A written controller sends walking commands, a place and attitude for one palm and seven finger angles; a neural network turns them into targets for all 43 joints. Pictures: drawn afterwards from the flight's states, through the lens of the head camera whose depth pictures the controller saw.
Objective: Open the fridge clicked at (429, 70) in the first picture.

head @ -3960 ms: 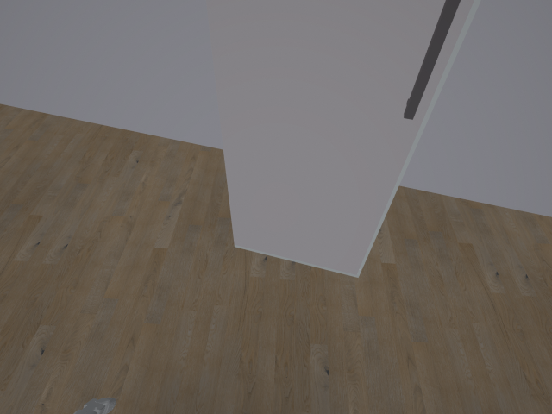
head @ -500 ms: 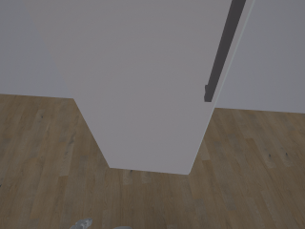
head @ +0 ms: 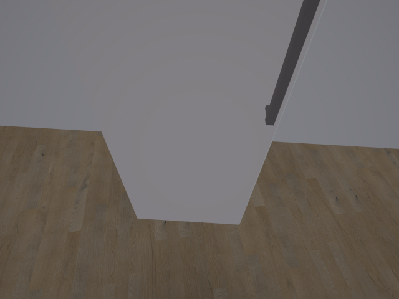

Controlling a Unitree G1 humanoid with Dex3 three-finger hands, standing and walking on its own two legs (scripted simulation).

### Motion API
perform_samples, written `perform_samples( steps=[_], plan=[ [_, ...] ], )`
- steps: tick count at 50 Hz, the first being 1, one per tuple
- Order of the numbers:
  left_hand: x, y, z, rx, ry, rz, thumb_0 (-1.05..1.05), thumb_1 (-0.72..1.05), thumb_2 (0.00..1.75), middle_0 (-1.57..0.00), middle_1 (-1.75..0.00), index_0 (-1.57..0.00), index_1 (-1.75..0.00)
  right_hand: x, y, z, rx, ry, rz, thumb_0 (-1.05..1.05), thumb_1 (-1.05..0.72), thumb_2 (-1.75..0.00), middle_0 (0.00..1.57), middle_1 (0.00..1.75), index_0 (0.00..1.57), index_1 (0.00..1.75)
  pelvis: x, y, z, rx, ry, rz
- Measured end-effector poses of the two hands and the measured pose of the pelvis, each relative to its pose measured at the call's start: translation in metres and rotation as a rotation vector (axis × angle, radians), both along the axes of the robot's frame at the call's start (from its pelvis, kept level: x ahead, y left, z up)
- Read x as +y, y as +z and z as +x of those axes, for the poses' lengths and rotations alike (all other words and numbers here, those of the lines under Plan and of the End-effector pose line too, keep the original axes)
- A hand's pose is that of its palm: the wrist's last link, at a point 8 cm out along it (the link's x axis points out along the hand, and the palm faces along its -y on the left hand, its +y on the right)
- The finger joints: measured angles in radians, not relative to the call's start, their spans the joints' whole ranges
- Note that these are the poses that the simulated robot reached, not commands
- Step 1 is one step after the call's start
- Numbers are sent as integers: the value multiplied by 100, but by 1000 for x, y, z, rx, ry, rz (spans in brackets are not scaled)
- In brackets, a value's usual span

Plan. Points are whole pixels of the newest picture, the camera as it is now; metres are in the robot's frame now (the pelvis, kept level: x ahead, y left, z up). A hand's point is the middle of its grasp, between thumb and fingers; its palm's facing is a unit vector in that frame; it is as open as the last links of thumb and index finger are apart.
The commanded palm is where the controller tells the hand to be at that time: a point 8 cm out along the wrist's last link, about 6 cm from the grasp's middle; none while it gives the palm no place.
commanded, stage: come to a stop and stand still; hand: right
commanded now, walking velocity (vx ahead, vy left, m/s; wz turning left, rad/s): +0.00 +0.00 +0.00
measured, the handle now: (287, 59) +0.52 -0.15 +0.22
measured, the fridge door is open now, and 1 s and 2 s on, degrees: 0 0 0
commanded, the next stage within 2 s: look again from close up in 1.36 s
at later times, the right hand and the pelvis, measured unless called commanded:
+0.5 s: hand out of the picture +0.00 -0.20 -0.18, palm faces +0.01 +0.98 -0.19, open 7.3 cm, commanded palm none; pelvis +0.00 -0.03 +0.00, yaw +2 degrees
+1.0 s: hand out of the picture +0.04 -0.18 -0.16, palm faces +0.01 +0.97 -0.25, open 7.3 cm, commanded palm none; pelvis +0.01 +0.00 +0.00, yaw +1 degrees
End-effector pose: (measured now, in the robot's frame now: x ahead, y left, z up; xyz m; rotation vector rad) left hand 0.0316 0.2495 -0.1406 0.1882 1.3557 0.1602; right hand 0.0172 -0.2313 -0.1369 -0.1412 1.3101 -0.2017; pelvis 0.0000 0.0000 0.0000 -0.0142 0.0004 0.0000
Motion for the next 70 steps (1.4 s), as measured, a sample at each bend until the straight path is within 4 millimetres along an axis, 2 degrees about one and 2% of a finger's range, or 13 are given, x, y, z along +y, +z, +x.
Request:
perform_samples(
  steps=[4, 11, 17, 23, 33, 42, 54, 62, 70],
  plan=[
    [-20, 4, -16, -3, 0, 24, 1, 91, 90, -20, -30, -20, -30, -14, -15, -15, 41, -20, 34, 0, -91, -89, 20, 30, 20, 30, -16, -4, -6, -4, -1, 18],
    [-58, 5, -36, 15, 20, -11, 1, 92, 90, -20, -30, -20, -30, -29, -15, -21, 79, 5, 41, 0, -91, -89, 20, 30, 20, 30, -29, 2, -6, -19, 14, 10],
    [-71, 0, -48, 41, 47, -46, 2, 92, 90, -20, -30, -20, -30, -31, -9, -21, 91, 22, 31, 0, -91, -89, 19, 30, 20, 30, -34, 4, -4, -24, 19, 13],
    [-75, -2, -53, 55, 66, -66, 1, 91, 90, -20, -30, -20, -30, -23, -8, -22, 110, 31, 35, 0, -91, -89, 19, 30, 20, 30, -33, 4, 0, -22, 26, 13],
    [-66, -14, -40, -6, 32, -84, 1, 91, 90, -20, -30, -20, -30, -14, -6, -20, 90, 45, 10, 0, -91, -89, 20, 30, 20, 30, -28, -4, 3, -19, 16, 9],
    [-47, -18, -28, -20, 28, -94, 2, 92, 90, -20, -30, -20, -30, -5, 2, -2, 55, 52, -20, 0, -91, -89, 20, 30, 20, 30, -12, -2, 9, -24, 21, -1],
    [-17, -15, -23, 9, 13, -73, 1, 91, 90, -20, -30, -20, -30, 11, 6, 19, 10, 56, -28, 0, -91, -89, 20, 30, 20, 30, 11, 0, 10, -18, 11, -2],
    [-2, -11, -22, 14, 8, -50, 1, 91, 90, -20, -30, -20, -30, 18, 4, 22, 4, 56, -20, 0, -91, -89, 20, 30, 20, 30, 19, 1, 8, -19, 7, 2],
    [3, -7, -23, 15, 3, -37, 1, 91, 90, -20, -30, -20, -30, 17, 3, 19, 8, 52, -17, 0, -91, -89, 20, 30, 20, 30, 22, 2, 6, -20, 7, 5]
  ],
)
